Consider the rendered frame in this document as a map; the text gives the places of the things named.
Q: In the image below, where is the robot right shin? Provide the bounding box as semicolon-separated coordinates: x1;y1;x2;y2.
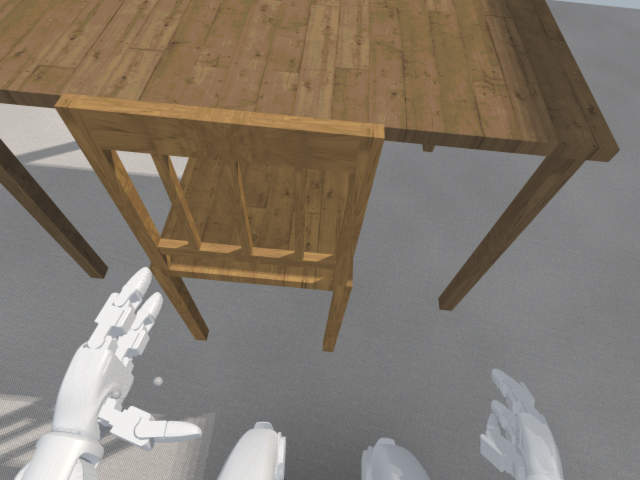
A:
374;438;395;447

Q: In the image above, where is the right robot thigh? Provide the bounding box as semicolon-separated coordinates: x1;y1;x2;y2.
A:
361;444;431;480

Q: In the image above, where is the chair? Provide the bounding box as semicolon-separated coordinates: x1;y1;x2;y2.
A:
54;93;385;352

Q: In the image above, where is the left robot hand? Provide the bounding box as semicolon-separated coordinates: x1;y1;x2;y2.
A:
51;267;202;451

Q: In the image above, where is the table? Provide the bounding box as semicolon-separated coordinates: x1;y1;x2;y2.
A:
0;0;620;311

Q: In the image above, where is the right robot hand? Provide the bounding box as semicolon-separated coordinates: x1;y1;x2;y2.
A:
480;368;564;480

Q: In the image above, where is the left robot forearm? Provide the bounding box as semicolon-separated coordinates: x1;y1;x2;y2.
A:
14;432;105;480

